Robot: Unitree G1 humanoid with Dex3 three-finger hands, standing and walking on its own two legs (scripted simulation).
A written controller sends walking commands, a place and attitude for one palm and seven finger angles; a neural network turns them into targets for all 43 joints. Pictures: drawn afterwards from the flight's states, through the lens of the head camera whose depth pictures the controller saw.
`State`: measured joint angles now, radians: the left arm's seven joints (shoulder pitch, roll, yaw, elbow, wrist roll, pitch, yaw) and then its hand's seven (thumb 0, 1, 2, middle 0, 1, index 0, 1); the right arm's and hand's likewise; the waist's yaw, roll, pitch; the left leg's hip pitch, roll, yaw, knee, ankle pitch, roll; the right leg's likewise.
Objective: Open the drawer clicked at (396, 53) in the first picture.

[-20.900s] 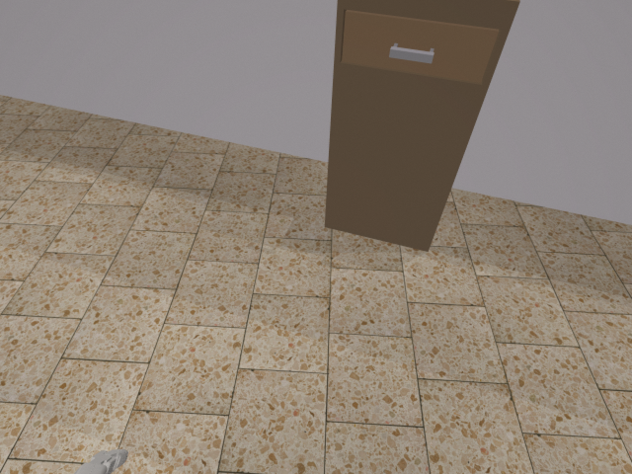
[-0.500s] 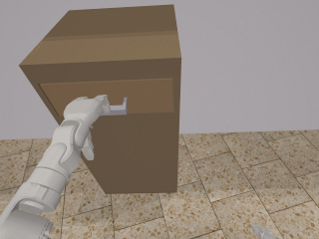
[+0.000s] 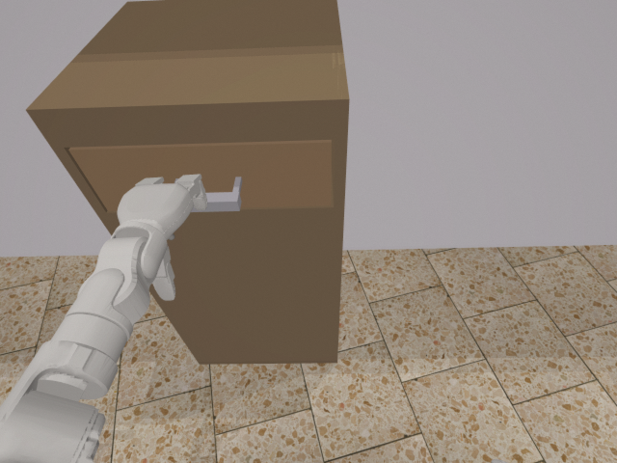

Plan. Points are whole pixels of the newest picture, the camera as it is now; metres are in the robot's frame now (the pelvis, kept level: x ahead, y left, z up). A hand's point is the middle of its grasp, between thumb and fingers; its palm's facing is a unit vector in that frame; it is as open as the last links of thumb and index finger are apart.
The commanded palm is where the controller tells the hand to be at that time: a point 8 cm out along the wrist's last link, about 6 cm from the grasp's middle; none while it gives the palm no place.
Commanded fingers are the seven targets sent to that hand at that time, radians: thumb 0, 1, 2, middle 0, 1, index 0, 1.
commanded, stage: lower the fingers behind the handle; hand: left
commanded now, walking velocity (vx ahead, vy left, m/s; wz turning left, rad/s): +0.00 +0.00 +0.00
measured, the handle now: (205, 193) +0.51 +0.21 +0.06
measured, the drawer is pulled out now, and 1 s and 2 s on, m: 0.00 0.00 0.00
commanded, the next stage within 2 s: lift the fingers back up to retry in 1.08 s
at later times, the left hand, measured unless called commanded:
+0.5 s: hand (188, 225) +0.42 +0.21 +0.07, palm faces -0.01 -0.02 -1.00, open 13.8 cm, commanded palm +0.39 +0.21 +0.10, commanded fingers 0.00 -0.50 0.30 -0.30 -1.20 -0.30 -1.20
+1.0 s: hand (188, 225) +0.42 +0.21 +0.07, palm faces +0.02 +0.00 -1.00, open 13.8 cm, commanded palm +0.39 +0.21 +0.09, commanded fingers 0.00 -0.50 0.30 -0.30 -1.20 -0.30 -1.20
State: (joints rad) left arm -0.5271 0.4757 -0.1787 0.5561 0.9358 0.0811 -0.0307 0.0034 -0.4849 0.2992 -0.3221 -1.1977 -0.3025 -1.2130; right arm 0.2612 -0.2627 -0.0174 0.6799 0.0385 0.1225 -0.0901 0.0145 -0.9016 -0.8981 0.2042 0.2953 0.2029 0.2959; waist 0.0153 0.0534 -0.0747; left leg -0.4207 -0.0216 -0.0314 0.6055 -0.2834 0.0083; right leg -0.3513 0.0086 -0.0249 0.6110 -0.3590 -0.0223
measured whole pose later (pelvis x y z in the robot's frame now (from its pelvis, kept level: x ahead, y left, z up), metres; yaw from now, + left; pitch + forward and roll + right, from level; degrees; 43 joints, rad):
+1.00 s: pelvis -0.01 +0.00 -0.01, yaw -2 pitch +10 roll +0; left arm -0.65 0.42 -0.15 0.78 1.02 0.08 0.19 0.00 -0.49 0.30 -0.31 -1.34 -0.31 -1.26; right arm 0.30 -0.25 -0.02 0.65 0.05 0.14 -0.05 0.01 -0.90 -0.90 0.20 0.29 0.20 0.30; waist -0.01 0.04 -0.13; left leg -0.56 0.00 -0.01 0.70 -0.31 0.00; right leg -0.51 0.03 0.00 0.71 -0.37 -0.03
